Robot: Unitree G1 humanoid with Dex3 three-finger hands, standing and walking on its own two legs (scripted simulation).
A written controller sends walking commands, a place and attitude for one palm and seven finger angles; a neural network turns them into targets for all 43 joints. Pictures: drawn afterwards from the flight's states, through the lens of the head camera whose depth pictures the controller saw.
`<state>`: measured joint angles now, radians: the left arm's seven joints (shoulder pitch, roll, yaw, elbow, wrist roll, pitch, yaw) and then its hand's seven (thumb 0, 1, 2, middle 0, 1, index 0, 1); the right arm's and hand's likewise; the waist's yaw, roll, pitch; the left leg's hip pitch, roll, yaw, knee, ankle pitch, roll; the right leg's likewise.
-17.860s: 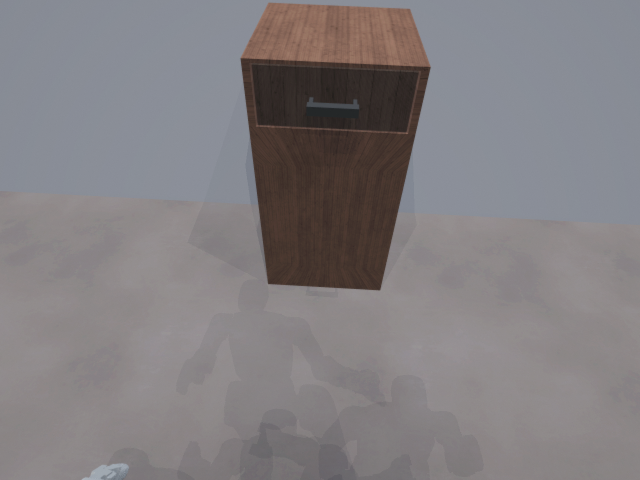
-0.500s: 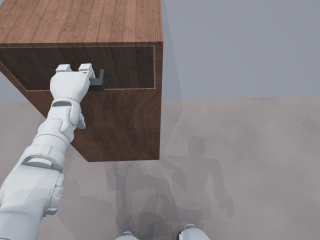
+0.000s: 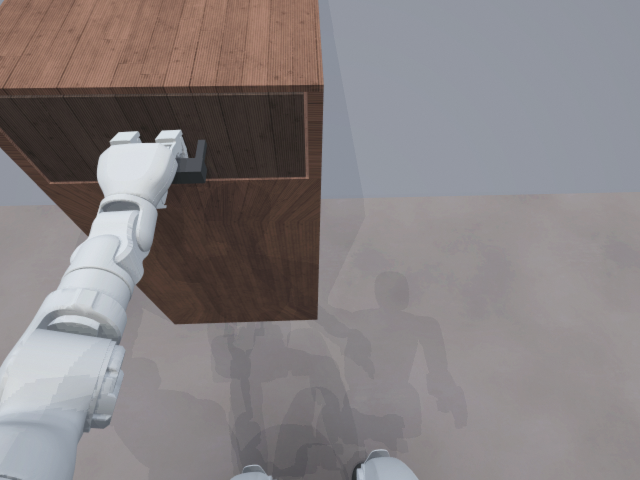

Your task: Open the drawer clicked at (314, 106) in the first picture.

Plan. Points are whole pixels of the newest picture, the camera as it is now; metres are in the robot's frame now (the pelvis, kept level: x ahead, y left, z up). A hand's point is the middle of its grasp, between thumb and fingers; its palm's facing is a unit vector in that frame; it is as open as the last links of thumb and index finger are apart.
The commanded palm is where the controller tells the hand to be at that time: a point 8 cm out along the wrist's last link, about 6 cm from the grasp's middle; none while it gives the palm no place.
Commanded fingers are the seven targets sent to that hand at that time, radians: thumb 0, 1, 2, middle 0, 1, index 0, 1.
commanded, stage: close the thumb around the handle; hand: left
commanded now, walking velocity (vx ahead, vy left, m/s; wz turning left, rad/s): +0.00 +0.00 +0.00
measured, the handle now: (159, 159) +0.53 +0.20 +0.05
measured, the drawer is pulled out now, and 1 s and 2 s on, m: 0.00 0.06 0.18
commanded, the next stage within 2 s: pull the drawer open in 0.10 s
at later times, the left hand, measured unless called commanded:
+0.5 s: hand (154, 201) +0.48 +0.20 +0.03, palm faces -0.03 -0.04 -1.00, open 5.5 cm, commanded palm +0.43 +0.21 +0.08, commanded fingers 0.00 0.90 0.90 -0.40 -1.35 -0.40 -1.35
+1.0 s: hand (146, 235) +0.42 +0.21 +0.03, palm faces -0.02 -0.03 -1.00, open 5.5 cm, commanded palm +0.38 +0.21 +0.08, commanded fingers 0.00 0.90 0.90 -0.40 -1.35 -0.40 -1.35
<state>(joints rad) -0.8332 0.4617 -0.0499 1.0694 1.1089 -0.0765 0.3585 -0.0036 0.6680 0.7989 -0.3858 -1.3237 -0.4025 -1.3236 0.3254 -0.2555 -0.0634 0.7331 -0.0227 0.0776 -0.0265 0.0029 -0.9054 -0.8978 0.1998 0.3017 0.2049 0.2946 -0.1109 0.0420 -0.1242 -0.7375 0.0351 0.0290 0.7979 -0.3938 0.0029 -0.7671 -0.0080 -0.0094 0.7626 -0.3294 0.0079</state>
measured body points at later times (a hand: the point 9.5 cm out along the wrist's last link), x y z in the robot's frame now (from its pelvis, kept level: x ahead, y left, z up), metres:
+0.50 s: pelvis +0.01 +0.01 +0.01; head +0.10 +0.00 +0.45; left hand +0.47 +0.20 +0.08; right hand +0.03 -0.26 -0.13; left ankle -0.02 +0.12 -0.70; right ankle +0.01 -0.13 -0.70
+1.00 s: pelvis +0.02 +0.00 +0.01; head +0.08 -0.02 +0.46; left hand +0.42 +0.20 +0.08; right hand +0.13 -0.27 -0.12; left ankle -0.02 +0.12 -0.70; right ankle +0.01 -0.13 -0.70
